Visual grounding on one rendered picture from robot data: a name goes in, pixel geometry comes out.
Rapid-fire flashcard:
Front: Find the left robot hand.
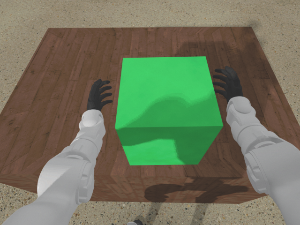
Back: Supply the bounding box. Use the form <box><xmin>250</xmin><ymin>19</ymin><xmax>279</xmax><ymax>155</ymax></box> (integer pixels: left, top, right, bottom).
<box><xmin>87</xmin><ymin>79</ymin><xmax>113</xmax><ymax>111</ymax></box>

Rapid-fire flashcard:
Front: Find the carton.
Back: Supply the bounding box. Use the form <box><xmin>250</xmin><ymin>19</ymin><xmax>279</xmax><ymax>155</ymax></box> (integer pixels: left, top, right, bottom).
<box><xmin>115</xmin><ymin>56</ymin><xmax>223</xmax><ymax>165</ymax></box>

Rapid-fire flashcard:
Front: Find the robot left forearm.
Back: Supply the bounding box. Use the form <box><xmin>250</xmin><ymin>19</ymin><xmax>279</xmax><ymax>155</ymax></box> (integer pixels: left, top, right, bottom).
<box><xmin>37</xmin><ymin>109</ymin><xmax>105</xmax><ymax>195</ymax></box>

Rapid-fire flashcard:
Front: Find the robot left upper arm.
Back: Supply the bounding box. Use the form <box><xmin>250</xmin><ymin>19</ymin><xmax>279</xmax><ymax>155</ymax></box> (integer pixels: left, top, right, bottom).
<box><xmin>1</xmin><ymin>157</ymin><xmax>94</xmax><ymax>225</ymax></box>

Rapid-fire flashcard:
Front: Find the robot right upper arm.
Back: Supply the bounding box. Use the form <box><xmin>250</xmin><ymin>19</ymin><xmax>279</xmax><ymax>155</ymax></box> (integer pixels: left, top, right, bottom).
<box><xmin>244</xmin><ymin>142</ymin><xmax>300</xmax><ymax>225</ymax></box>

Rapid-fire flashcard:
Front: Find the right robot hand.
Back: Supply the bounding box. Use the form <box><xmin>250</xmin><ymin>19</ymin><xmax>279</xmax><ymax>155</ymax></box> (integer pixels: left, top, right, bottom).
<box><xmin>212</xmin><ymin>66</ymin><xmax>243</xmax><ymax>103</ymax></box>

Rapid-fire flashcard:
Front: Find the robot right forearm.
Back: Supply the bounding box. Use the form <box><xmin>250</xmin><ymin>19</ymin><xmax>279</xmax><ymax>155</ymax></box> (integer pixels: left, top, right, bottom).
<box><xmin>226</xmin><ymin>96</ymin><xmax>300</xmax><ymax>156</ymax></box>

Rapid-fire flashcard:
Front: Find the pedestal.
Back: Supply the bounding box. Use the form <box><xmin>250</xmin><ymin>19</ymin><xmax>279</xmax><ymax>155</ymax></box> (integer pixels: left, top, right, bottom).
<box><xmin>0</xmin><ymin>27</ymin><xmax>300</xmax><ymax>204</ymax></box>

